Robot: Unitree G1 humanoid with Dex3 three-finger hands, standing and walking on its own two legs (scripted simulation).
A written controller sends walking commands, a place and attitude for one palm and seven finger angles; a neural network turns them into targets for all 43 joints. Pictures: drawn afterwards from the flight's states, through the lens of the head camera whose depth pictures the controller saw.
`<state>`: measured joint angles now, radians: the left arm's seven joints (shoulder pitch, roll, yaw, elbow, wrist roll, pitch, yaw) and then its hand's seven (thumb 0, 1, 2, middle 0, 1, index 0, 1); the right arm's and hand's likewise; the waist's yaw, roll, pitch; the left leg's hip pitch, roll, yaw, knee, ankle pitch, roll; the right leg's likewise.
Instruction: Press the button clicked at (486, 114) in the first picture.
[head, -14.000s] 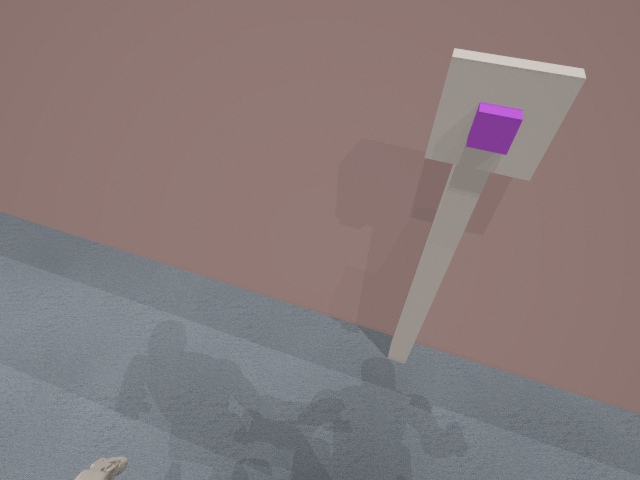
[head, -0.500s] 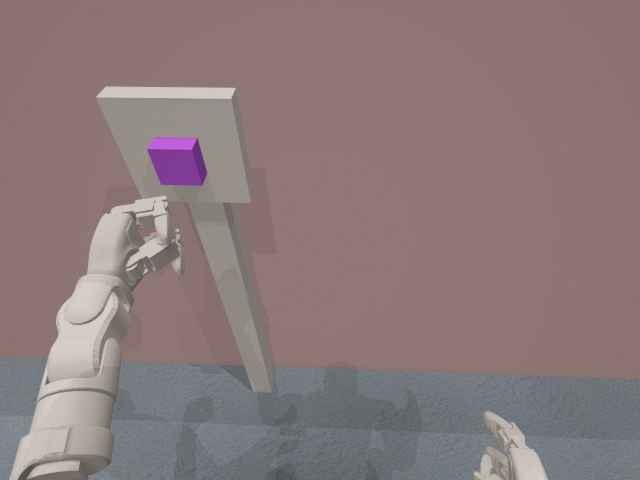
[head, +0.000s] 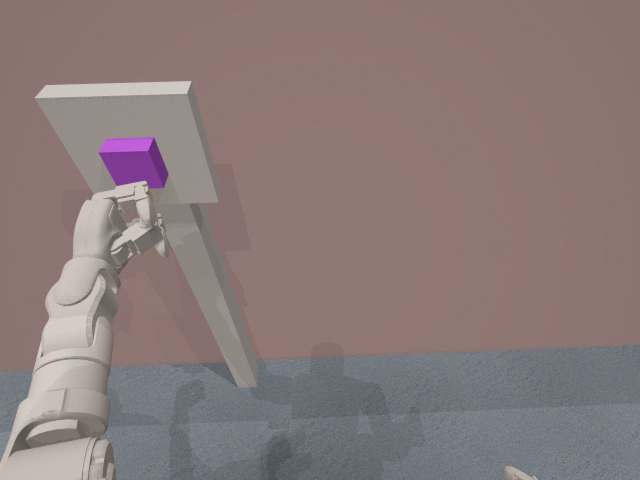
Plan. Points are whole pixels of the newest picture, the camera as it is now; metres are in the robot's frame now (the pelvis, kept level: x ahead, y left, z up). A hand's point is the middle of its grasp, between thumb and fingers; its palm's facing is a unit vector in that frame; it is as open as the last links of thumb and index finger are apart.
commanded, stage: aim a knuckle at the button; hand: left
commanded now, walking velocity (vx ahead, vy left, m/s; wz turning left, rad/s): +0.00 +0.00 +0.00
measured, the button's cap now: (136, 162) +0.47 +0.25 +0.16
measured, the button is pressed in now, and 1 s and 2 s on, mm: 0 0 13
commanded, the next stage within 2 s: press the button with the knuckle in 0.44 s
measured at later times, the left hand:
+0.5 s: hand (147, 241) +0.36 +0.21 +0.13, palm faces +0.08 -1.00 -0.01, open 3.1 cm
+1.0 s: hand (161, 216) +0.40 +0.20 +0.14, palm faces +0.06 -1.00 -0.01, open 3.1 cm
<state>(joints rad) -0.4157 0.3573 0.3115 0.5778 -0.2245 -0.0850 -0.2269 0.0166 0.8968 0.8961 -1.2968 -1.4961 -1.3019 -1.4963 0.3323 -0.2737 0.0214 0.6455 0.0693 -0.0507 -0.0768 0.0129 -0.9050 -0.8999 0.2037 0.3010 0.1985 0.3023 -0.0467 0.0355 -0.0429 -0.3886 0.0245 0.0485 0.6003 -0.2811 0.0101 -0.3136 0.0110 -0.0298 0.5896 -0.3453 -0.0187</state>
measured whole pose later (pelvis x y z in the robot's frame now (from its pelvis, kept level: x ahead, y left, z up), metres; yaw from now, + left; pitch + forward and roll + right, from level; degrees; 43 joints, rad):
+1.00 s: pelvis -0.01 +0.00 +0.00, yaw +1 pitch +4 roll -1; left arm -0.56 0.36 0.28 0.71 -0.21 -0.10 -0.21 0.02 0.90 0.90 -1.30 -1.50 -1.30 -1.50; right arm 0.32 -0.27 0.03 0.65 0.07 -0.03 -0.08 0.01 -0.90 -0.90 0.20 0.30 0.20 0.30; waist -0.05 0.03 -0.04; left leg -0.42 0.02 0.03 0.62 -0.27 0.01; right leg -0.34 0.01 -0.04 0.61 -0.34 -0.02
